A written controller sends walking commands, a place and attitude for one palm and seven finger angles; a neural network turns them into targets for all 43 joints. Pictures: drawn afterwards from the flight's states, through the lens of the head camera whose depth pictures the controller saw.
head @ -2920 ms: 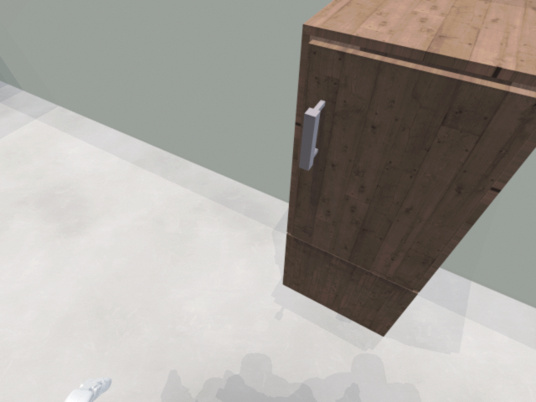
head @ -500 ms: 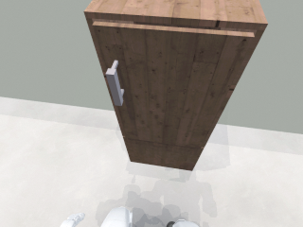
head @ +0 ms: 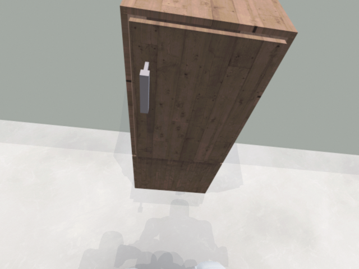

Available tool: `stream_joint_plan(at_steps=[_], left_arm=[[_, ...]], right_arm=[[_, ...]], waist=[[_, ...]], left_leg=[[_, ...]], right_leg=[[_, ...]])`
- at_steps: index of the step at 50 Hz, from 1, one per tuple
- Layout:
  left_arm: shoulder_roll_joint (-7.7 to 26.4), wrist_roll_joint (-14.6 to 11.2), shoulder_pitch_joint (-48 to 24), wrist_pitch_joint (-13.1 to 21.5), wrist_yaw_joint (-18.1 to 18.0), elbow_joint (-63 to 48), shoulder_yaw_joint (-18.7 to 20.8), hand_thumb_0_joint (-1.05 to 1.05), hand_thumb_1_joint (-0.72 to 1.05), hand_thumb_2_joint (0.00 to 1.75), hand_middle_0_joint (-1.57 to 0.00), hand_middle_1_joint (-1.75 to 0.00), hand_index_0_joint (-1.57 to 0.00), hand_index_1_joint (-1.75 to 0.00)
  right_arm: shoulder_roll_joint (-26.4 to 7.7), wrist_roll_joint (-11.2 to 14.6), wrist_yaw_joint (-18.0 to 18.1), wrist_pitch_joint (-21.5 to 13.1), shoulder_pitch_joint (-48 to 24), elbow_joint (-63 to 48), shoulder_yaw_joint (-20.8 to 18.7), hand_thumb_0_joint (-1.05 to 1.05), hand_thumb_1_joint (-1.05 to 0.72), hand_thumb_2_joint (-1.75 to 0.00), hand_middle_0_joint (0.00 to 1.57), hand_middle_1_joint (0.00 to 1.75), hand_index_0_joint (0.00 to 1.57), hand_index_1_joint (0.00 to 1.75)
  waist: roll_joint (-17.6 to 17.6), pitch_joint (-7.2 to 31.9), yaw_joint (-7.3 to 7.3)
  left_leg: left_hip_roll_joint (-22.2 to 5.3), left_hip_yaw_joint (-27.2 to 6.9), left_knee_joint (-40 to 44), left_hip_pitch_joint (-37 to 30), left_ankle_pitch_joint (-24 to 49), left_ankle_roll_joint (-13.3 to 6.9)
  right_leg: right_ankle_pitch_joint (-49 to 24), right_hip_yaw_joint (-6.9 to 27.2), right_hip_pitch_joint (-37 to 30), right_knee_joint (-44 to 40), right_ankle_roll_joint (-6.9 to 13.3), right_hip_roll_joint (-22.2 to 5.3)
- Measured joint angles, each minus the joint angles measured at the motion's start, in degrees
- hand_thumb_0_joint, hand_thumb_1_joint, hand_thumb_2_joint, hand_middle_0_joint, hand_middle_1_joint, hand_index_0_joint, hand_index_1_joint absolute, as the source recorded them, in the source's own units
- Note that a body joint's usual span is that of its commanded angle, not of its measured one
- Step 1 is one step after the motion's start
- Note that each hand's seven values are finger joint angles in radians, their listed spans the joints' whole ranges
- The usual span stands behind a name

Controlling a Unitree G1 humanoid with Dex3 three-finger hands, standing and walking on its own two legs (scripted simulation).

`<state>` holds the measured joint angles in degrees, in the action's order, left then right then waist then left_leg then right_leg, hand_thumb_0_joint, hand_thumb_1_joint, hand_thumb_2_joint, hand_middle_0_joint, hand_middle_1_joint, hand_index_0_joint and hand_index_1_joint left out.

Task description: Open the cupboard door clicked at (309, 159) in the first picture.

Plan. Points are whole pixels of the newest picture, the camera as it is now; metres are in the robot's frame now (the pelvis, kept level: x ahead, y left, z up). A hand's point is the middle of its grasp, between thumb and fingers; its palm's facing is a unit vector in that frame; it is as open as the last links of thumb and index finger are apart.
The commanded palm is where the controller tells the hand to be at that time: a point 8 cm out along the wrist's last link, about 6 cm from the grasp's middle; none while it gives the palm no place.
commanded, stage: shuffle to correct the standing spot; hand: left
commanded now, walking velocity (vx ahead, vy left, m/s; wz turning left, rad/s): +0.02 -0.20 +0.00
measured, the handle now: (145, 88) +0.56 +0.14 +0.05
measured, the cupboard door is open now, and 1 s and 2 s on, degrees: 0 0 0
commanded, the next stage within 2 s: come to a stop and stand still in 0.80 s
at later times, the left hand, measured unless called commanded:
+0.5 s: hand out of the picture -0.09 +0.06 -0.16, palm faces +0.06 -0.98 -0.20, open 7.4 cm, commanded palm none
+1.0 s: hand out of the picture -0.13 +0.05 -0.16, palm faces +0.15 -0.97 -0.18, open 7.4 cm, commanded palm none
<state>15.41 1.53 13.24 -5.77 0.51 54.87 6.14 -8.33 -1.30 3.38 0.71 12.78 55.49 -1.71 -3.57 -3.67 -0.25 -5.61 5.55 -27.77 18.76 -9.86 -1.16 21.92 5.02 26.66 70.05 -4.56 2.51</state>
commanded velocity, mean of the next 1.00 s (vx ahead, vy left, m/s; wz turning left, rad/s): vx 0.11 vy -0.01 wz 0.00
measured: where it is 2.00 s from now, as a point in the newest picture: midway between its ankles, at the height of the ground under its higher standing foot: outside the picture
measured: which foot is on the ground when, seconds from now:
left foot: down 0.00-0.24, up 0.26-1.00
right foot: up 0.00-0.22, down 0.24-1.00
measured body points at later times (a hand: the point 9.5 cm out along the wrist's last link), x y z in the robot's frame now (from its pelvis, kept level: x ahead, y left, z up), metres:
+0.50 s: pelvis -0.09 -0.10 +0.00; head -0.10 -0.12 +0.45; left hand -0.09 +0.12 -0.15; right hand -0.12 -0.35 -0.16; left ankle -0.09 +0.02 -0.67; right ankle -0.13 -0.16 -0.74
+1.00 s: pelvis +0.03 -0.07 -0.01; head +0.07 -0.08 +0.43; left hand -0.14 +0.11 -0.14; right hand +0.16 -0.27 -0.17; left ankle +0.12 +0.04 -0.73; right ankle -0.13 -0.16 -0.74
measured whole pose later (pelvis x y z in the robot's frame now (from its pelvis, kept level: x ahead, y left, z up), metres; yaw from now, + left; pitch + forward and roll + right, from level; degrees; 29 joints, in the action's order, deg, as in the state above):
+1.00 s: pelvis +0.03 -0.07 -0.01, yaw +0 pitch +0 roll +1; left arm 3.6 1.9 32.8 2.7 -2.5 68.9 1.1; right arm -8.4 -0.9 0.6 -0.6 3.8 59.0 -1.5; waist 0.8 -4.2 4.2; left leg -0.6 6.4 -37.5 25.9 -10.2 -1.4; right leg 25.3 -3.8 -5.0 21.9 1.7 -0.2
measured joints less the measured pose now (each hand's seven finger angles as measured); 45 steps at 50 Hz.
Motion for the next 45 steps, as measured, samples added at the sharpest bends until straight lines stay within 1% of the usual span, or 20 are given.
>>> stream_joint_plan(at_steps=[3,5,9,11,12,13,14,15,16,18,19,21,23,25,28,31,33,36,41,45], left_arm=[[-0.3,0.0,0.7,-0.7,0.3,1.2,-0.3,0.00,0.91,0.90,-0.20,-0.30,-0.19,-0.30],[-0.6,0.0,0.8,-1.0,0.6,1.8,-0.6,0.00,0.91,0.90,-0.20,-0.30,-0.19,-0.30],[-1.5,-0.4,0.6,-0.9,1.2,2.1,-1.1,0.00,0.91,0.90,-0.20,-0.30,-0.19,-0.30],[-1.9,-0.7,1.0,-0.2,1.4,1.8,-1.2,0.00,0.91,0.90,-0.20,-0.30,-0.19,-0.30],[-1.7,-0.6,1.6,0.3,1.5,1.3,-1.1,0.00,0.91,0.90,-0.20,-0.30,-0.19,-0.30],[-2.0,-0.1,1.8,0.7,1.1,1.5,-1.1,0.00,0.91,0.90,-0.20,-0.30,-0.19,-0.30],[-2.6,0.2,2.0,0.6,0.5,1.7,-1.5,0.00,0.91,0.90,-0.20,-0.30,-0.19,-0.30],[-3.2,0.4,2.5,0.2,0.1,1.8,-1.8,0.00,0.91,0.90,-0.20,-0.30,-0.19,-0.30],[-3.7,0.4,3.2,0.3,-0.1,2.0,-2.0,0.00,0.91,0.90,-0.20,-0.30,-0.19,-0.30],[-4.6,0.2,4.7,1.3,-0.6,2.7,-2.3,0.00,0.91,0.90,-0.20,-0.30,-0.19,-0.30],[-5.1,0.1,5.2,2.0,-0.8,3.2,-2.6,0.00,0.91,0.90,-0.20,-0.30,-0.19,-0.30],[-6.3,-0.2,6.0,3.7,-1.2,4.2,-3.3,0.00,0.91,0.90,-0.20,-0.30,-0.19,-0.30],[-7.6,-0.4,6.8,5.2,-1.5,4.9,-4.0,0.00,0.91,0.90,-0.20,-0.30,-0.19,-0.30],[-9.1,-0.5,7.8,6.3,-1.6,5.5,-4.6,0.00,0.91,0.90,-0.20,-0.30,-0.19,-0.30],[-11.0,-0.4,9.5,7.3,-1.8,6.6,-5.1,0.00,0.91,0.90,-0.20,-0.30,-0.20,-0.30],[-12.3,-0.3,11.5,8.0,-1.8,8.0,-5.1,0.00,0.91,0.90,-0.20,-0.30,-0.20,-0.30],[-13.0,-0.1,12.9,8.3,-1.7,9.1,-5.1,0.00,0.91,0.90,-0.20,-0.30,-0.20,-0.30],[-13.6,0.0,15.0,8.8,-1.7,10.6,-5.0,0.00,0.91,0.90,-0.21,-0.30,-0.20,-0.30],[-13.7,0.3,18.0,9.1,-2.0,12.7,-5.0,0.00,0.91,0.90,-0.21,-0.30,-0.20,-0.30],[-13.1,0.4,19.5,9.2,-2.4,13.7,-5.0,0.00,0.91,0.90,-0.21,-0.30,-0.20,-0.30]], right_arm=[[-0.1,-0.1,-0.1,-0.2,0.8,0.6,-0.4,0.01,-0.90,-0.90,0.20,0.30,0.20,0.30],[-0.5,-0.2,-0.4,0.0,1.3,1.2,-0.8,0.01,-0.90,-0.90,0.20,0.30,0.20,0.30],[-1.9,-0.9,-1.0,1.0,2.8,2.7,-1.8,0.01,-0.90,-0.90,0.21,0.30,0.20,0.30],[-2.8,-1.1,-1.2,1.7,3.8,3.6,-2.5,0.01,-0.90,-0.90,0.21,0.30,0.20,0.30],[-3.0,-1.0,-1.3,2.2,4.5,3.9,-2.8,0.01,-0.90,-0.90,0.21,0.30,0.20,0.30],[-3.4,-0.8,-1.2,2.7,4.9,4.4,-3.2,0.01,-0.90,-0.90,0.21,0.30,0.20,0.30],[-3.9,-0.8,-1.0,3.3,5.4,5.1,-3.5,0.01,-0.90,-0.90,0.20,0.30,0.20,0.30],[-4.3,-0.8,-0.9,3.8,6.3,5.4,-3.7,0.01,-0.90,-0.90,0.20,0.30,0.20,0.30],[-4.5,-0.8,-1.0,4.2,7.1,5.8,-3.8,0.01,-0.90,-0.90,0.20,0.30,0.20,0.30],[-4.8,-1.0,-1.5,4.4,8.1,6.1,-3.8,0.01,-0.90,-0.90,0.20,0.30,0.20,0.30],[-4.8,-1.1,-1.8,4.1,8.4,6.0,-3.8,0.01,-0.90,-0.90,0.20,0.30,0.20,0.30],[-4.7,-1.2,-2.3,3.3,8.8,5.7,-3.7,0.01,-0.90,-0.90,0.20,0.30,0.20,0.30],[-4.2,-1.3,-2.6,2.8,8.8,5.8,-3.5,0.01,-0.90,-0.90,0.20,0.30,0.20,0.30],[-3.5,-1.4,-2.8,2.7,8.5,6.2,-3.2,0.01,-0.90,-0.90,0.20,0.30,0.20,0.30],[-2.2,-1.3,-2.9,2.4,7.3,6.8,-2.6,0.01,-0.91,-0.90,0.20,0.30,0.19,0.30],[-0.9,-1.0,-2.9,1.7,5.5,7.2,-2.1,0.01,-0.90,-0.90,0.20,0.30,0.20,0.30],[-0.5,-1.0,-2.5,1.2,4.1,7.2,-1.9,0.01,-0.91,-0.90,0.20,0.30,0.20,0.30],[-1.2,-0.7,-2.2,0.7,1.9,7.2,-2.1,0.02,-0.93,-0.90,0.20,0.30,0.20,0.30],[-1.9,-0.1,-2.4,0.3,-2.4,6.2,-1.9,0.02,-0.93,-0.90,0.20,0.30,0.20,0.30],[-1.7,0.2,-2.8,0.1,-6.0,5.1,-1.3,0.01,-0.92,-0.90,0.20,0.30,0.19,0.30]], waist=[[0.7,0.5,-0.84],[1.4,0.8,-1.47],[3.4,1.9,-2.71],[4.1,2.8,-2.92],[3.3,3.6,-2.73],[3.5,3.9,-2.46],[4.3,4.2,-2.32],[4.6,4.9,-2.10],[4.6,5.8,-1.69],[4.4,7.1,-1.29],[4.5,7.3,-1.41],[5.2,7.1,-1.88],[6.1,6.8,-1.93],[6.8,6.5,-1.50],[7.0,6.0,-0.39],[6.4,5.4,0.92],[6.0,4.8,1.70],[5.8,3.9,2.79],[5.5,2.2,3.93],[5.4,0.9,4.70]], left_leg=[[-0.8,0.4,1.7,0.7,2.1,0.3],[-1.5,0.5,2.8,1.1,3.7,0.8],[-2.8,0.2,5.7,1.5,7.2,2.4],[-3.0,-0.1,6.3,2.2,8.2,3.5],[-2.4,0.2,4.7,3.4,5.8,4.2],[-2.2,-0.2,0.0,5.5,-1.0,5.2],[-1.7,-1.9,-6.9,8.0,-7.2,5.1],[-0.5,-3.1,-14.1,10.3,-10.7,4.6],[0.6,-3.4,-20.6,12.0,-12.1,4.2],[1.8,-2.8,-30.3,13.9,-10.8,3.6],[2.0,-2.5,-33.3,14.2,-9.1,3.6],[1.9,-2.1,-36.0,13.6,-6.0,3.5],[1.4,-2.1,-35.5,12.1,-4.1,3.6],[0.9,-2.5,-33.7,10.4,-3.6,3.6],[0.4,-3.3,-30.6,8.4,-4.2,3.4],[0.1,-3.7,-27.7,7.1,-5.5,3.2],[0.2,-3.9,-26.3,7.0,-6.1,3.0],[0.4,-3.8,-25.0,7.6,-6.4,2.7],[1.2,-2.8,-23.1,9.7,-6.0,2.1],[2.3,-1.5,-20.7,10.9,-5.4,1.3]], right_leg=[[2.0,-0.8,-4.6,-8.3,0.3,-1.1],[3.6,-2.0,-7.5,-14.4,0.9,-1.7],[5.7,-5.6,-13.6,-28.6,3.1,-1.6],[2.9,-7.5,-17.9,-38.8,4.5,-1.1],[1.7,-7.8,-20.3,-44.9,5.5,-1.5],[-2.6,-8.1,-20.7,-47.4,6.4,-1.5],[-4.4,-8.8,-20.5,-47.2,7.0,-1.2],[-4.9,-9.3,-20.5,-47.1,7.4,-1.2],[-5.2,-9.5,-20.7,-47.6,7.6,-1.4],[-5.9,-9.5,-21.2,-49.2,7.9,-1.5],[-6.3,-9.6,-21.4,-49.8,8.2,-1.3],[-6.8,-10.2,-21.7,-50.6,8.8,-0.4],[-7.1,-10.8,-21.7,-51.1,9.4,0.7],[-7.3,-11.2,-21.7,-51.6,10.0,1.9],[-7.5,-11.4,-21.9,-52.5,10.6,3.1],[-7.5,-11.0,-22.6,-53.5,11.0,3.5],[-7.3,-10.7,-23.3,-54.1,11.0,3.4],[-6.6,-10.4,-24.8,-54.7,10.7,2.7],[-4.3,-9.8,-27.6,-54.5,9.6,1.2],[-1.6,-9.2,-30.0,-53.7,8.3,-0.3]])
